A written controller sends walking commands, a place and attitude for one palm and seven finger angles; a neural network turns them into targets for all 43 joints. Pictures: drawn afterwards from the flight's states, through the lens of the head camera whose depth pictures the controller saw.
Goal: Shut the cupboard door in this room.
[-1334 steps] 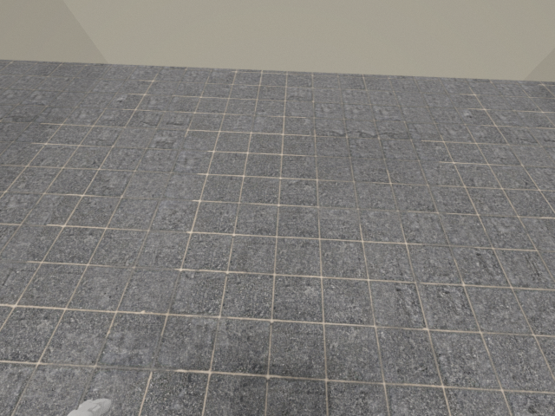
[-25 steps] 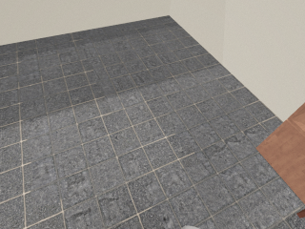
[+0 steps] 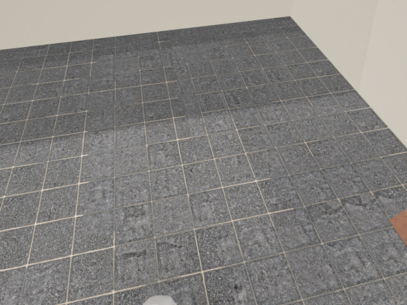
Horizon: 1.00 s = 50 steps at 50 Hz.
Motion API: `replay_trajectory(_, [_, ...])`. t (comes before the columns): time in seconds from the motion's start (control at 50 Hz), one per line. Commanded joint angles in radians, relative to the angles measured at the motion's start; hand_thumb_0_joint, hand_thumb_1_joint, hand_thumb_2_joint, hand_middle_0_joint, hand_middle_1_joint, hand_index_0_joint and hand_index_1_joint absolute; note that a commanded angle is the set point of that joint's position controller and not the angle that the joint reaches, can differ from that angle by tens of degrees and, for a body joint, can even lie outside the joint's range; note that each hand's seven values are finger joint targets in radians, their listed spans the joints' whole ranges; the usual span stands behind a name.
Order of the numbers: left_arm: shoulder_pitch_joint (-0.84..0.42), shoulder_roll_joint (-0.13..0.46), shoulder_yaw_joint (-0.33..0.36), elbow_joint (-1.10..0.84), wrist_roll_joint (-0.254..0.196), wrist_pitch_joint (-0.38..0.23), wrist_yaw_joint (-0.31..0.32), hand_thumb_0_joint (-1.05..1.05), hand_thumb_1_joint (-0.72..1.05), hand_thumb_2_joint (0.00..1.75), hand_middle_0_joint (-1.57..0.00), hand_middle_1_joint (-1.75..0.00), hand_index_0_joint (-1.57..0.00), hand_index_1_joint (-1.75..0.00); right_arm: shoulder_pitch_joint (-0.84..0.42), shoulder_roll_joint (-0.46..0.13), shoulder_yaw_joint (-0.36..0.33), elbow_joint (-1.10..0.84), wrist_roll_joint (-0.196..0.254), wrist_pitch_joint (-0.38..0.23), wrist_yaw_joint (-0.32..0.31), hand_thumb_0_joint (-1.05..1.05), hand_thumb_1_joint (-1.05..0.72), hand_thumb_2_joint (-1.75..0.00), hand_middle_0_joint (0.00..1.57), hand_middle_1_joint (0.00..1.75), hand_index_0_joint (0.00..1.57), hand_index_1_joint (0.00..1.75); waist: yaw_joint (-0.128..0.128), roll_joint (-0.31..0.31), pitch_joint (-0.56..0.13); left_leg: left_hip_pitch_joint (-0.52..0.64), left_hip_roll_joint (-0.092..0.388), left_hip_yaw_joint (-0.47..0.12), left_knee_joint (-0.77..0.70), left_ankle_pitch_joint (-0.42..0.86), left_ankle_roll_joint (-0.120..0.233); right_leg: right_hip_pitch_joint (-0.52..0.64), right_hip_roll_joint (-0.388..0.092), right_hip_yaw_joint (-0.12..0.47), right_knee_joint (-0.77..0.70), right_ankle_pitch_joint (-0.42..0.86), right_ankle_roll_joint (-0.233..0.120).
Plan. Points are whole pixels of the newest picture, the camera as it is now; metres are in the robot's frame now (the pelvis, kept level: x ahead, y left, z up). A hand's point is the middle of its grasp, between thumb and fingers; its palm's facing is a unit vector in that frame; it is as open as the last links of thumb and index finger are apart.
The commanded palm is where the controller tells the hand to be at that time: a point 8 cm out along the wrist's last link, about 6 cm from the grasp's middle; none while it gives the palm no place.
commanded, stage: turn or walk to find it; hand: left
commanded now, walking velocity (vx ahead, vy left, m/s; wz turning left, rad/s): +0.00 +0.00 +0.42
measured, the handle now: out of the picture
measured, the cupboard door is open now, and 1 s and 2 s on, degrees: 87 87 87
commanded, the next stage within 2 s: none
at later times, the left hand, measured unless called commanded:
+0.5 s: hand out of the picture +0.05 +0.21 -0.15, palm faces +0.22 -0.93 -0.29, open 7.3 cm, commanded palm none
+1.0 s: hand out of the picture -0.12 +0.18 -0.18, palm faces +0.50 -0.83 -0.25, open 7.3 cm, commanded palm none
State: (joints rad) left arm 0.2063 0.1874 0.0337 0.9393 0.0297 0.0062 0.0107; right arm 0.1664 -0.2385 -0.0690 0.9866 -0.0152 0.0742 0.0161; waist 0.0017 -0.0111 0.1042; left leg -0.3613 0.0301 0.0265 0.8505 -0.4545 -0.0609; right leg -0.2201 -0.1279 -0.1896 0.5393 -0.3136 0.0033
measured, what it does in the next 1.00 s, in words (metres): steps on the spot, turning left: left foot, then right foot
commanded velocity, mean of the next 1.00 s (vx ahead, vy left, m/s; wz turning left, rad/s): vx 0.00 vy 0.00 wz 0.42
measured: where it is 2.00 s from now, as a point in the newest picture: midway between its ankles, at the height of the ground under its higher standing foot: outside the picture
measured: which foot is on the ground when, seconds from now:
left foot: up 0.00-0.06, down 0.08-0.48, up 0.50-0.98, down 1.00-1.00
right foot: down 0.00-0.08, up 0.10-0.46, down 0.48-1.00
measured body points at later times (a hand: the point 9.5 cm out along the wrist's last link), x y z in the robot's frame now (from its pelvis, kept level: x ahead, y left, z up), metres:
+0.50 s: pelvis -0.01 -0.01 -0.01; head +0.04 -0.04 +0.44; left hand +0.04 +0.26 -0.13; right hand +0.11 -0.24 -0.17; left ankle -0.03 +0.14 -0.73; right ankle +0.02 -0.10 -0.74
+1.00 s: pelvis -0.03 -0.01 -0.01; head +0.00 +0.01 +0.44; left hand -0.14 +0.22 -0.16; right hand +0.17 -0.19 -0.15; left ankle -0.11 +0.08 -0.74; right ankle +0.02 -0.10 -0.74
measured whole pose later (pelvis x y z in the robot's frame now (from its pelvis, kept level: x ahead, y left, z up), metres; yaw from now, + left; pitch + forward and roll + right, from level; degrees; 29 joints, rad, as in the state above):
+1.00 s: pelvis -0.03 -0.01 -0.01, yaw +27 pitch +0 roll +0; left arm 0.28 0.23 0.06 0.99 0.02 0.02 0.01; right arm 0.13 -0.23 -0.05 0.96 -0.01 0.05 0.02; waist 0.03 -0.01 0.08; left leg -0.23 0.04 0.08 0.57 -0.32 -0.02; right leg -0.27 -0.16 -0.32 0.62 -0.32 -0.01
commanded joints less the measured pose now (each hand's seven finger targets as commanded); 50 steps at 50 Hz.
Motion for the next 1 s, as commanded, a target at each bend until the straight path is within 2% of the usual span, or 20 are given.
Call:
replay_trajectory(0.0, [0.052,0.251,0.070,-0.026,-0.004,-0.004,0.018,0.00,0.90,0.90,-0.20,-0.30,-0.20,-0.30,-0.006,-0.054,0.000,-0.081,0.009,-0.051,-0.006,0.00,-0.90,-0.90,0.20,0.30,0.20,0.30,0.017,-0.183,-0.152,0.084,-0.015,0.065,-0.313,0.130,0.010,0.137,-0.206,0.113,-0.027,0.545,-0.085])
replay_trajectory(0.02, [0.044,0.240,0.071,-0.030,-0.013,0.000,0.017,0.00,0.90,0.90,-0.20,-0.30,-0.20,-0.30,0.040,-0.080,-0.006,-0.070,0.006,-0.059,-0.005,0.00,-0.90,-0.90,0.20,0.30,0.20,0.30,-0.014,-0.126,-0.178,0.199,0.003,0.055,-0.456,0.276,0.023,0.076,-0.185,0.071,0.058,0.477,-0.039])
replay_trajectory(0.04, [0.062,0.194,0.067,-0.051,-0.019,0.008,0.013,0.00,0.90,0.90,-0.20,-0.30,-0.20,-0.30,0.072,-0.170,-0.025,-0.071,-0.003,-0.070,-0.008,0.00,-0.90,-0.90,0.20,0.30,0.20,0.30,-0.028,0.103,-0.214,0.360,0.172,-0.162,-0.502,0.509,0.090,-0.115,-0.092,0.017,0.227,0.198,0.027])
replay_trajectory(0.06, [0.039,0.129,0.042,-0.084,-0.018,0.013,0.007,0.00,0.90,0.90,-0.20,-0.30,-0.20,-0.30,0.119,-0.251,-0.045,-0.067,-0.002,-0.065,-0.012,0.00,-0.90,-0.90,0.20,0.30,0.20,0.30,-0.050,0.322,-0.199,0.412,0.378,-0.386,-0.499,0.867,0.216,-0.316,0.007,0.031,0.400,-0.338,0.075])
replay_trajectory(0.08, [-0.029,0.132,0.035,-0.094,-0.015,0.024,0.014,0.00,0.90,0.90,-0.20,-0.30,-0.20,-0.30,0.157,-0.248,-0.046,-0.044,-0.003,-0.062,-0.025,0.00,-0.90,-0.90,0.20,0.30,0.20,0.30,-0.080,0.266,-0.194,0.367,0.386,-0.380,-0.486,0.910,0.273,-0.328,0.008,0.119,0.508,-0.347,0.069])
replay_trajectory(0.1, [-0.057,0.126,0.039,-0.084,-0.017,0.026,0.015,0.00,0.90,0.90,-0.20,-0.30,-0.20,-0.30,0.135,-0.223,-0.043,-0.041,-0.005,-0.063,-0.036,0.00,-0.90,-0.90,0.20,0.30,0.20,0.30,-0.068,0.283,-0.186,0.356,0.344,-0.349,-0.469,0.890,0.275,-0.357,0.008,0.156,0.562,-0.304,0.070])
replay_trajectory(0.18, [-0.025,0.137,0.043,-0.043,-0.019,0.022,0.000,0.00,0.90,0.90,-0.20,-0.30,-0.20,-0.30,0.021,-0.162,-0.022,-0.077,-0.004,-0.070,-0.038,0.00,-0.90,-0.90,0.20,0.30,0.20,0.30,-0.015,0.154,-0.137,0.295,0.215,-0.201,-0.470,0.808,0.218,-0.313,0.023,0.157,0.546,-0.145,0.079])
replay_trajectory(0.3, [-0.051,0.131,0.036,-0.064,-0.021,0.026,0.001,0.00,0.90,0.90,-0.20,-0.30,-0.20,-0.30,0.034,-0.173,-0.030,-0.083,-0.007,-0.062,-0.031,0.00,-0.90,-0.90,0.20,0.30,0.20,0.30,-0.027,0.152,-0.117,0.245,0.205,-0.265,-0.488,0.675,0.230,-0.241,0.054,0.149,0.374,-0.149,0.080])
replay_trajectory(0.4, [0.031,0.128,0.037,-0.054,-0.026,0.011,0.004,0.00,0.90,0.90,-0.20,-0.30,-0.20,-0.30,-0.010,-0.171,-0.038,-0.101,-0.008,-0.052,-0.027,0.00,-0.90,-0.90,0.20,0.30,0.20,0.30,0.012,0.167,-0.133,0.133,0.164,-0.307,-0.418,0.627,0.199,-0.031,0.097,0.122,0.072,-0.032,0.064])
replay_trajectory(0.42, [0.080,0.136,0.040,-0.044,-0.024,0.003,0.006,0.00,0.90,0.90,-0.20,-0.30,-0.20,-0.30,-0.024,-0.162,-0.038,-0.108,-0.003,-0.051,-0.025,0.00,-0.90,-0.90,0.20,0.30,0.20,0.30,0.037,0.140,-0.148,0.082,0.133,-0.291,-0.369,0.547,0.167,0.064,0.086,0.117,-0.065,0.073,0.063])
replay_trajectory(0.44, [0.106,0.186,0.049,-0.039,-0.014,-0.009,0.012,0.00,0.90,0.90,-0.20,-0.30,-0.20,-0.30,-0.007,-0.115,-0.033,-0.112,0.005,-0.053,-0.021,0.00,-0.90,-0.90,0.20,0.30,0.20,0.30,0.045,0.012,-0.161,-0.037,0.061,-0.239,-0.261,0.366,0.111,0.194,-0.012,0.209,-0.179,0.132,0.041])
replay_trajectory(0.46, [0.121,0.274,0.067,-0.046,0.001,-0.016,0.020,0.00,0.90,0.90,-0.20,-0.30,-0.20,-0.30,0.005,-0.045,-0.020,-0.137,0.009,-0.054,-0.015,0.00,-0.90,-0.90,0.20,0.30,0.20,0.30,0.049,-0.286,-0.144,-0.206,-0.092,-0.075,-0.035,-0.026,0.035,0.245,-0.277,0.488,-0.242,0.242,-0.062])
replay_trajectory(0.48, [0.107,0.279,0.069,-0.060,-0.013,-0.018,0.020,0.00,0.90,0.90,-0.20,-0.30,-0.20,-0.30,0.000,-0.096,-0.032,-0.131,-0.001,-0.037,-0.021,0.00,-0.90,-0.90,0.20,0.30,0.20,0.30,0.062,-0.334,-0.138,-0.166,-0.065,-0.129,0.147,-0.152,0.036,0.088,-0.354,0.541,-0.289,0.247,-0.128])
replay_trajectory(0.52, [-0.005,0.217,0.060,-0.089,-0.012,-0.010,0.024,0.00,0.90,0.90,-0.20,-0.30,-0.20,-0.30,-0.004,-0.096,-0.041,-0.096,-0.003,-0.023,-0.011,0.00,-0.90,-0.90,0.20,0.30,0.20,0.30,0.009,-0.139,-0.040,-0.171,-0.030,-0.135,0.354,-0.027,0.039,-0.025,-0.269,0.407,-0.282,0.138,-0.142])
replay_trajectory(0.56, [-0.048,0.168,0.044,-0.102,-0.014,-0.020,0.019,0.00,0.90,0.90,-0.20,-0.30,-0.20,-0.30,0.053,-0.073,-0.033,-0.062,-0.006,-0.019,0.000,0.00,-0.90,-0.90,0.20,0.30,0.20,0.30,-0.021,-0.127,-0.056,-0.171,-0.016,-0.101,0.394,0.084,0.017,0.004,-0.185,0.239,-0.243,0.232,-0.098])
replay_trajectory(0.82, [0.118,0.217,0.060,-0.018,0.000,-0.016,0.022,0.00,0.90,0.90,-0.20,-0.30,-0.20,-0.30,-0.071,-0.042,0.003,-0.072,0.007,-0.029,-0.004,0.00,-0.90,-0.90,0.20,0.30,0.20,0.30,0.060,-0.162,-0.122,-0.083,0.014,0.013,0.017,-0.022,-0.004,0.171,-0.252,0.142,-0.176,0.504,-0.153])
replay_trajectory(0.88, [0.100,0.237,0.068,-0.010,0.001,-0.011,0.021,0.00,0.90,0.90,-0.20,-0.30,-0.20,-0.30,-0.047,-0.041,0.008,-0.076,0.011,-0.040,-0.006,0.00,-0.90,-0.90,0.20,0.30,0.20,0.30,0.048,-0.178,-0.150,-0.010,0.010,0.045,-0.123,-0.006,0.013,0.167,-0.265,0.124,-0.143,0.489,-0.152])
replay_trajectory(0.94, [0.071,0.230,0.069,-0.001,-0.011,-0.001,0.015,0.00,0.90,0.90,-0.20,-0.30,-0.20,-0.30,0.027,-0.065,0.001,-0.062,0.006,-0.054,-0.006,0.00,-0.90,-0.90,0.20,0.30,0.20,0.30,-0.009,-0.109,-0.159,0.209,0.014,0.070,-0.410,0.226,0.034,0.027,-0.227,0.039,-0.019,0.347,-0.057])
replay_trajectory(0.96, [0.078,0.193,0.065,-0.016,-0.017,0.007,0.011,0.00,0.90,0.90,-0.20,-0.30,-0.20,-0.30,0.057,-0.135,-0.014,-0.062,0.000,-0.063,-0.007,0.00,-0.90,-0.90,0.20,0.30,0.20,0.30,-0.027,0.063,-0.179,0.327,0.137,-0.104,-0.497,0.339,0.086,-0.123,-0.145,-0.008,0.139,0.161,0.003])
replay_trajectory(0.98, [0.056,0.127,0.045,-0.056,-0.019,0.012,0.005,0.00,0.90,0.90,-0.20,-0.30,-0.20,-0.30,0.090,-0.230,-0.035,-0.067,-0.006,-0.063,-0.013,0.00,-0.90,-0.90,0.20,0.30,0.20,0.30,-0.047,0.321,-0.145,0.372,0.364,-0.377,-0.544,0.637,0.206,-0.336,-0.022,-0.020,0.337,-0.296,0.069])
